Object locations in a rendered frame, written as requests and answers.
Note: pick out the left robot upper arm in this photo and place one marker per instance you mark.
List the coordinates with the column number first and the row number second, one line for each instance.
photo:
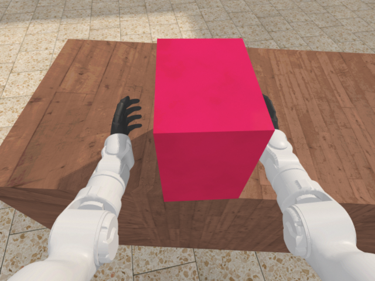
column 81, row 242

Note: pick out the right robot hand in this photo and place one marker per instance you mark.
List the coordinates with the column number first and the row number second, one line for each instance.
column 271, row 111

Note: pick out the carton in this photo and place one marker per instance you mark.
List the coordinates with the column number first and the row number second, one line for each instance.
column 211, row 123

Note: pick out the pedestal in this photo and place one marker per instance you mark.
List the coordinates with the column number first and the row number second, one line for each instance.
column 324, row 102

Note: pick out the left robot hand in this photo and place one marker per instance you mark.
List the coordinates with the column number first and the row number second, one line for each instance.
column 120, row 120

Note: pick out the right robot upper arm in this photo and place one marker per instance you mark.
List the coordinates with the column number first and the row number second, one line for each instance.
column 323, row 235

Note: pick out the robot right forearm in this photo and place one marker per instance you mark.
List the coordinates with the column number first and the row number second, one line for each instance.
column 288, row 178

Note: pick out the robot left forearm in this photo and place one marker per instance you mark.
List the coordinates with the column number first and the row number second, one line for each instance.
column 107, row 184

